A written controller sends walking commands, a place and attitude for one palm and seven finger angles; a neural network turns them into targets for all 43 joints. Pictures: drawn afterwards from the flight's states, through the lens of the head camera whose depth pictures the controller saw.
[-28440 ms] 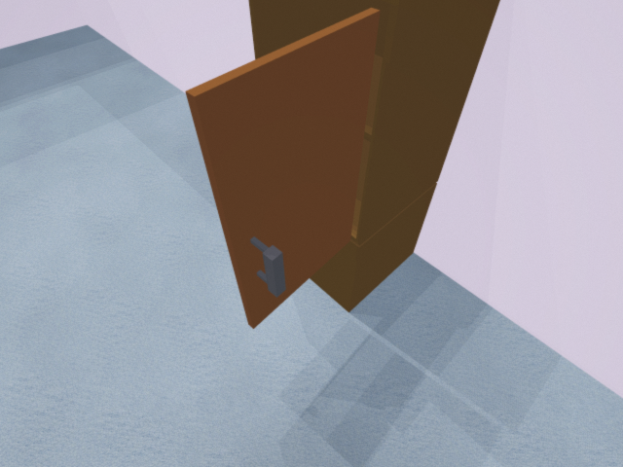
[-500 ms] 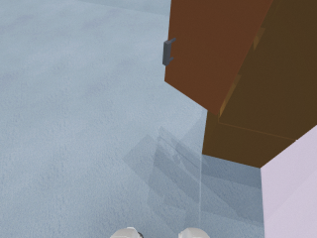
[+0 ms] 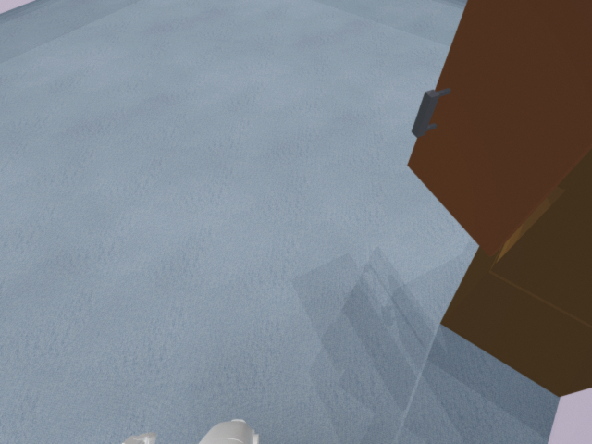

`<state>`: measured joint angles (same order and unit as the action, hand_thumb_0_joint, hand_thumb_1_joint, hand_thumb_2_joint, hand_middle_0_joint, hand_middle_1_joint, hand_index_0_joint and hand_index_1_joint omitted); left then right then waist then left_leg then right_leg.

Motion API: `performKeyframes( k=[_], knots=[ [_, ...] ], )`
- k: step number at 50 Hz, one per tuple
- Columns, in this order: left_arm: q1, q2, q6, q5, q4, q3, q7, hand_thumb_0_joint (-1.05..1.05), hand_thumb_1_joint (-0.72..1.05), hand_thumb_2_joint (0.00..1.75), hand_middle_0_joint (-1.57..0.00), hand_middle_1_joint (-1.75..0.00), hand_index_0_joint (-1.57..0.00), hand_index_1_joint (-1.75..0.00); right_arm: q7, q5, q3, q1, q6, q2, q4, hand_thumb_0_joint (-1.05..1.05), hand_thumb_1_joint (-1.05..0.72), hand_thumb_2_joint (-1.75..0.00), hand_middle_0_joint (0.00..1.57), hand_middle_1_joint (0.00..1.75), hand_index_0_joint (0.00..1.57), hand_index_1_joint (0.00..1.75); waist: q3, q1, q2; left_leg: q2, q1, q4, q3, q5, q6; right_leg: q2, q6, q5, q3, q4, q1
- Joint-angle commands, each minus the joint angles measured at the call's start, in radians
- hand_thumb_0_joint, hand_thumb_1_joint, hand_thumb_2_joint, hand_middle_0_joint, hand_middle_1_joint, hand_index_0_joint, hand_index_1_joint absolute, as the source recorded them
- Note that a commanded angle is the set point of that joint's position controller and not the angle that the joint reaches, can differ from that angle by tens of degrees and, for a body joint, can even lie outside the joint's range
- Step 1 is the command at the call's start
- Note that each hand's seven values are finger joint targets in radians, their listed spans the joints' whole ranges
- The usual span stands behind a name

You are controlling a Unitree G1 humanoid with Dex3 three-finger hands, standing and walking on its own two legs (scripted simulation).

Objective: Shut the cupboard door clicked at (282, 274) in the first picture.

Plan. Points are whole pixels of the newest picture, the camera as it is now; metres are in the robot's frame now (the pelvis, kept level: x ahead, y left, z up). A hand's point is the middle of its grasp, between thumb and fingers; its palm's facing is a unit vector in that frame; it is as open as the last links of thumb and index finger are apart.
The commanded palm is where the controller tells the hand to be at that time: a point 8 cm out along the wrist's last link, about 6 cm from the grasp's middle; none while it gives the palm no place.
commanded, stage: walk to a spot facing it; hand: left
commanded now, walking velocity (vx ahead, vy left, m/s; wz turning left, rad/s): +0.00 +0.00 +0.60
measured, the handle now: (431, 112) +0.86 -0.30 -0.10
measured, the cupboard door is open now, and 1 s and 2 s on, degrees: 62 62 62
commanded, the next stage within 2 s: turn to face it in 1.54 s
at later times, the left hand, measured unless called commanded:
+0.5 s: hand out of the picture -0.01 +0.21 -0.15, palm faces +0.34 -0.89 -0.30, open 7.4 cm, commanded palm none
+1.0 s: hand out of the picture +0.08 +0.29 -0.15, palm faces +0.54 -0.81 -0.24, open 7.4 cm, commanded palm none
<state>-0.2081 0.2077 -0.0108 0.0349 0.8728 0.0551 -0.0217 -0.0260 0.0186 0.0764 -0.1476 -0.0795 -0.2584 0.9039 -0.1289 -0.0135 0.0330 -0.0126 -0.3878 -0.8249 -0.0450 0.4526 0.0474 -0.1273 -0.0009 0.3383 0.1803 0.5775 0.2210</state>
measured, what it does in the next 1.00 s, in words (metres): walks ahead, turning left: left foot, then right foot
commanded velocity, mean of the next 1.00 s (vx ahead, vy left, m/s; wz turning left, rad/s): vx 0.24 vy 0.00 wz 0.52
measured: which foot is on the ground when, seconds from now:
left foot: up 0.00-0.06, down 0.08-0.36, up 0.38-0.70, down 0.72-1.00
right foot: down 0.00-0.08, up 0.10-0.34, down 0.36-0.72, up 0.74-1.00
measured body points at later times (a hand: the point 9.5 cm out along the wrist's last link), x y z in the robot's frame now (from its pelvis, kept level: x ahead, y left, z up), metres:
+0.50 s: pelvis +0.00 -0.01 +0.00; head +0.04 -0.02 +0.45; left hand -0.03 +0.26 -0.13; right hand +0.16 -0.23 -0.15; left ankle -0.04 +0.11 -0.65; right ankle +0.03 -0.13 -0.73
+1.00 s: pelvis +0.12 +0.07 +0.00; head +0.15 +0.08 +0.45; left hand +0.06 +0.33 -0.13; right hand +0.26 -0.12 -0.15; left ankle +0.02 +0.15 -0.73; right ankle +0.25 +0.00 -0.71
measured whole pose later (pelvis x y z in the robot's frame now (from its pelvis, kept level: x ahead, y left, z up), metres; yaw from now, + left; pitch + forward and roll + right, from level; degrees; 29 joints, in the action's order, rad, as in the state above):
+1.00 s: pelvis +0.12 +0.07 +0.00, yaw +33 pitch +0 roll +1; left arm -0.18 0.23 0.00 0.03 0.90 0.08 0.04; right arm -0.01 0.04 0.03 -0.29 0.02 -0.19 0.98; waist -0.08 -0.01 0.00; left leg 0.00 -0.15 -0.45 -0.03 0.30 0.00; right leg -0.11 0.06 0.28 0.08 0.75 0.48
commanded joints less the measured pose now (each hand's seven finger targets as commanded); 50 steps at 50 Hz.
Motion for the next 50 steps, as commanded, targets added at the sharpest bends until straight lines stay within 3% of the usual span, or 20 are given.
performKeyframes(
  k=[1, 2, 4, 5, 7, 13, 16, 17, 18, 19, 20, 22, 24, 30, 32, 34, 36, 37, 41, 50],
  knots=[
    [-0.081, 0.23, 0.01, -0.007, -0.036, 0.071, -0.012, 0.0, 0.9, 0.9, -0.2, -0.3, -0.2, -0.3, 0.001, -0.004, 0.003, 0.013, 0.04, -0.047, -0.087, 0.0, -0.9, -0.9, 0.2, 0.3, 0.2, 0.3, 0.172, 0.024, 0.154, 0.014, 0.094, 0.273, -0.043, -0.126, -0.017, -0.215, -0.078, -0.663, -0.111, -0.013, -0.143],
    [-0.071, 0.219, 0.006, -0.014, -0.041, 0.069, -0.009, 0.0, 0.9, 0.9, -0.2, -0.3, -0.2, -0.3, 0.001, -0.001, 0.012, -0.046, 0.046, -0.081, -0.07, 0.0, -0.9, -0.9, 0.2, 0.3, 0.2, 0.3, 0.206, -0.013, 0.072, -0.01, 0.245, 0.39, -0.013, -0.288, -0.031, -0.191, -0.032, -0.557, -0.062, 0.088, -0.049],
    [-0.028, 0.119, -0.003, -0.016, -0.112, 0.032, -0.002, 0.0, 0.9, 0.9, -0.2, -0.3, -0.2, -0.3, 0.013, 0.008, 0.054, -0.144, 0.047, -0.253, -0.053, 0.0, -0.9, -0.9, 0.2, 0.3, 0.2, 0.3, 0.245, -0.07, -0.351, -0.41, 0.455, 0.439, 0.444, -0.931, -0.254, 0.009, 0.072, 0.35, -0.043, 0.434, 0.346],
    [0.055, 0.143, -0.017, -0.008, -0.125, 0.036, -0.01, 0.0, 0.9, 0.9, -0.2, -0.3, -0.2, -0.3, 0.024, 0.014, 0.048, -0.185, 0.046, -0.233, -0.03, 0.0, -0.9, -0.9, 0.2, 0.3, 0.2, 0.3, 0.214, -0.099, -0.252, -0.368, 0.384, 0.436, 0.403, -0.807, -0.274, 0.01, 0.057, 0.296, -0.133, 0.504, 0.341],
    [0.07, 0.143, -0.023, -0.015, -0.107, 0.044, -0.004, 0.0, 0.9, 0.9, -0.2, -0.3, -0.2, -0.3, 0.041, 0.015, 0.036, -0.073, 0.047, -0.196, -0.06, 0.0, -0.9, -0.9, 0.2, 0.3, 0.2, 0.3, 0.154, -0.053, -0.28, -0.293, 0.255, 0.455, 0.36, -0.633, -0.242, 0.012, 0.061, 0.192, -0.175, 0.548, 0.345],
    [-0.022, 0.119, -0.02, -0.016, -0.079, 0.04, 0.012, 0.0, 0.9, 0.9, -0.2, -0.3, -0.2, -0.3, 0.039, 0.017, 0.032, 0.018, 0.042, -0.185, -0.093, 0.0, -0.9, -0.9, 0.2, 0.3, 0.2, 0.3, 0.156, 0.001, -0.208, -0.19, 0.155, 0.447, 0.31, -0.437, -0.189, 0.087, 0.062, 0.101, -0.13, 0.246, 0.165],
    [-0.146, 0.126, -0.004, -0.011, -0.048, 0.049, 0.017, 0.0, 0.9, 0.9, -0.2, -0.3, -0.2, -0.3, 0.033, 0.011, 0.032, 0.065, 0.033, -0.17, -0.114, 0.0, -0.9, -0.9, 0.2, 0.3, 0.2, 0.3, 0.171, 0.055, -0.178, -0.118, -0.029, 0.407, 0.315, -0.05, -0.15, 0.122, 0.056, -0.008, -0.087, -0.006, -0.083],
    [-0.203, 0.174, 0.006, 0.001, -0.038, 0.062, 0.015, 0.0, 0.9, 0.9, -0.2, -0.3, -0.2, -0.3, 0.028, 0.004, 0.028, 0.072, 0.031, -0.126, -0.129, 0.0, -0.9, -0.9, 0.2, 0.3, 0.2, 0.3, 0.156, 0.087, -0.022, -0.018, -0.185, 0.249, 0.244, 0.125, -0.103, 0.029, 0.029, 0.135, -0.197, -0.186, -0.205],
    [-0.228, 0.274, 0.013, 0.018, -0.051, 0.082, 0.006, 0.0, 0.9, 0.9, -0.2, -0.3, -0.2, -0.3, 0.018, -0.001, 0.016, 0.07, 0.034, -0.051, -0.156, 0.0, -0.9, -0.9, 0.2, 0.3, 0.2, 0.3, 0.138, 0.116, 0.293, 0.112, -0.389, -0.079, 0.104, 0.205, -0.033, -0.262, -0.083, 0.45, -0.613, -0.413, -0.25],
    [-0.16, 0.274, 0.006, -0.002, -0.07, 0.072, 0.004, 0.0, 0.9, 0.9, -0.2, -0.3, -0.2, -0.3, 0.01, 0.013, 0.02, 0.098, 0.033, -0.082, -0.168, 0.0, -0.9, -0.9, 0.2, 0.3, 0.2, 0.3, 0.08, 0.088, 0.25, 0.061, -0.348, -0.317, 0.123, 0.14, -0.035, -0.343, -0.133, 0.454, -0.642, -0.465, -0.08],
    [-0.099, 0.248, 0.021, -0.007, -0.084, 0.074, 0.0, 0.0, 0.9, 0.9, -0.2, -0.3, -0.2, -0.3, 0.006, 0.016, 0.026, 0.067, 0.032, -0.086, -0.153, 0.0, -0.9, -0.9, 0.2, 0.3, 0.2, 0.3, 0.095, 0.041, 0.216, 0.014, -0.329, -0.429, 0.159, 0.049, -0.034, -0.324, -0.147, 0.482, -0.658, -0.463, -0.023],
    [0.009, 0.178, 0.04, -0.005, -0.092, 0.055, -0.002, 0.0, 0.9, 0.9, -0.2, -0.3, -0.2, -0.3, -0.011, 0.02, 0.028, 0.043, 0.03, -0.087, -0.116, 0.0, -0.9, -0.9, 0.2, 0.3, 0.2, 0.3, 0.043, -0.011, 0.155, -0.046, -0.289, -0.458, 0.119, -0.083, -0.016, -0.253, -0.114, 0.298, -0.408, -0.427, 0.044],
    [-0.013, 0.169, 0.052, -0.002, -0.07, 0.055, 0.0, 0.0, 0.9, 0.9, -0.2, -0.3, -0.2, -0.3, -0.025, 0.013, 0.017, 0.037, 0.033, -0.046, -0.101, 0.0, -0.9, -0.9, 0.2, 0.3, 0.2, 0.3, 0.068, -0.003, 0.128, -0.053, -0.222, -0.304, 0.055, -0.099, -0.006, -0.202, -0.095, 0.091, -0.228, -0.385, -0.015],
    [-0.161, 0.218, 0.06, 0.0, 0.019, 0.077, 0.013, 0.0, 0.9, 0.9, -0.2, -0.3, -0.2, -0.3, -0.036, 0.003, -0.005, 0.114, 0.065, 0.005, -0.11, 0.0, -0.9, -0.9, 0.2, 0.3, 0.2, 0.3, 0.083, 0.078, 0.14, -0.034, -0.138, 0.109, -0.058, -0.043, -0.028, -0.256, -0.101, -0.134, -0.107, -0.303, -0.201],
    [-0.16, 0.222, 0.059, -0.001, 0.027, 0.08, 0.016, 0.0, 0.9, 0.9, -0.2, -0.3, -0.2, -0.3, -0.034, 0.004, -0.007, 0.09, 0.079, 0.0, -0.105, 0.0, -0.9, -0.9, 0.2, 0.3, 0.2, 0.3, 0.094, 0.065, 0.141, -0.026, -0.051, 0.203, -0.081, -0.05, -0.041, -0.27, -0.087, -0.164, -0.083, -0.25, -0.185],
    [-0.13, 0.216, 0.055, -0.011, 0.022, 0.08, 0.022, 0.0, 0.9, 0.9, -0.2, -0.3, -0.2, -0.3, -0.026, 0.011, 0.005, -0.057, 0.094, -0.05, -0.063, 0.0, -0.9, -0.9, 0.2, 0.3, 0.2, 0.3, 0.162, -0.016, 0.034, 0.01, 0.257, 0.376, -0.103, -0.14, -0.056, -0.22, -0.031, -0.159, 0.019, -0.037, -0.041],
    [-0.042, 0.106, 0.051, -0.014, -0.073, 0.046, 0.046, 0.0, 0.9, 0.9, -0.2, -0.3, -0.2, -0.3, 0.005, 0.023, 0.059, -0.329, 0.1, -0.256, 0.007, 0.0, -0.9, -0.9, 0.2, 0.3, 0.2, 0.3, 0.233, -0.15, -0.417, -0.387, 0.624, 0.546, 0.513, -0.126, -0.242, 0.005, 0.068, 0.282, 0.039, 0.515, 0.499],
    [0.078, 0.124, 0.05, -0.004, -0.11, 0.042, 0.039, 0.0, 0.9, 0.9, -0.2, -0.3, -0.2, -0.3, 0.014, 0.019, 0.052, -0.374, 0.095, -0.251, 0.041, 0.0, -0.9, -0.9, 0.2, 0.3, 0.2, 0.3, 0.192, -0.171, -0.268, -0.423, 0.55, 0.559, 0.541, -0.11, -0.282, -0.017, 0.042, 0.264, -0.093, 0.589, 0.559],
    [0.037, 0.098, 0.04, -0.005, -0.046, 0.05, 0.051, 0.0, 0.9, 0.9, -0.2, -0.3, -0.2, -0.3, 0.038, 0.019, 0.008, -0.163, 0.117, -0.127, -0.013, 0.0, -0.9, -0.9, 0.2, 0.3, 0.2, 0.3, 0.088, -0.045, -0.214, -0.274, 0.273, 0.589, 0.32, -0.08, -0.22, -0.039, 0.047, 0.053, -0.154, 0.504, 0.438],
    [-0.053, 0.087, 0.041, -0.004, -0.014, 0.046, 0.064, 0.0, 0.9, 0.9, -0.2, -0.3, -0.2, -0.3, 0.03, 0.012, 0.011, -0.096, 0.12, -0.113, 0.022, 0.0, -0.9, -0.9, 0.2, 0.3, 0.2, 0.3, 0.078, 0.05, -0.126, -0.179, 0.064, 0.512, 0.188, -0.047, -0.196, 0.072, 0.06, -0.153, -0.052, 0.045, 0.014]
  ],
)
